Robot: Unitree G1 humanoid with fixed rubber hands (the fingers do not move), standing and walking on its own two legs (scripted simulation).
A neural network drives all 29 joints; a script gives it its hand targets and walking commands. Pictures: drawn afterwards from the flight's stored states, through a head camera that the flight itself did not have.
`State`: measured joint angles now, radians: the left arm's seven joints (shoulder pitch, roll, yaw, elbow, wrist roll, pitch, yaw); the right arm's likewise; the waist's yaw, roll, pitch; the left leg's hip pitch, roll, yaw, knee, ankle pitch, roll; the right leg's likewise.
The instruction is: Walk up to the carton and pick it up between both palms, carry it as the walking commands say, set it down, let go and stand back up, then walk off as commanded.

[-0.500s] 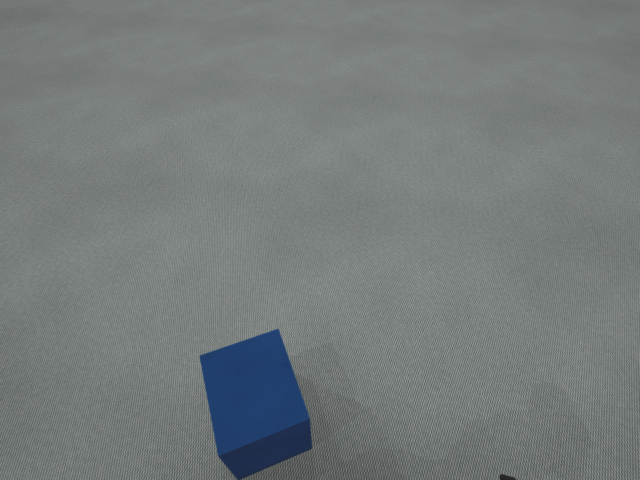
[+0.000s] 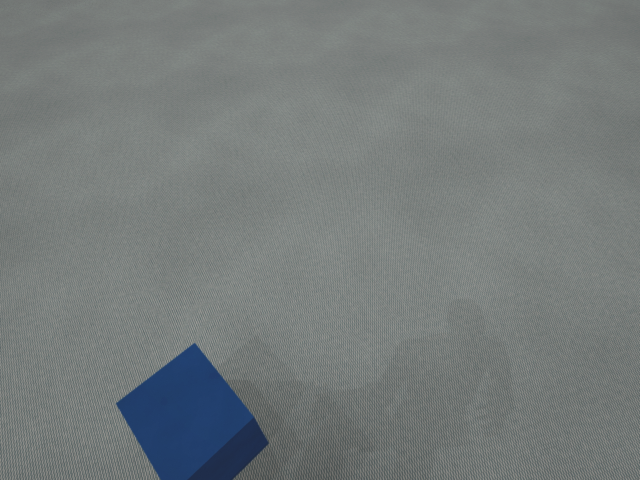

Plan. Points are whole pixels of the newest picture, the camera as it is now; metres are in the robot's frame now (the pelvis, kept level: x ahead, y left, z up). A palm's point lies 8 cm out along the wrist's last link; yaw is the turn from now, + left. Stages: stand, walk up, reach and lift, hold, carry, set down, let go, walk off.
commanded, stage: walk off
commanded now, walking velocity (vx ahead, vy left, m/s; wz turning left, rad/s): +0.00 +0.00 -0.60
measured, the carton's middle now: (199, 425) +0.36 +0.33 -0.62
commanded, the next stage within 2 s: stand in 0.80 s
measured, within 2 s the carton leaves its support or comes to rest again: neither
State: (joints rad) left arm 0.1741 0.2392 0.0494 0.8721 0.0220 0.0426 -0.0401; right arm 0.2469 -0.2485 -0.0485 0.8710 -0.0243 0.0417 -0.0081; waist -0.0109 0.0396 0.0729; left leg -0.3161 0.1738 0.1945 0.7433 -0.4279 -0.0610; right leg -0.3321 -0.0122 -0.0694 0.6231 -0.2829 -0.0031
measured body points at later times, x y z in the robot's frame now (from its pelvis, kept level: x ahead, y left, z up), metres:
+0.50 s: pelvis +0.00 +0.02 +0.02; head +0.03 +0.04 +0.46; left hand +0.13 +0.26 -0.14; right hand +0.02 -0.25 -0.10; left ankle +0.04 +0.13 -0.72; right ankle -0.04 -0.10 -0.66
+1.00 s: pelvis -0.01 +0.00 +0.02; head +0.02 -0.01 +0.46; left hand +0.21 +0.17 -0.12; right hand -0.07 -0.27 -0.12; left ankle +0.07 +0.10 -0.70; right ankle -0.05 -0.10 -0.72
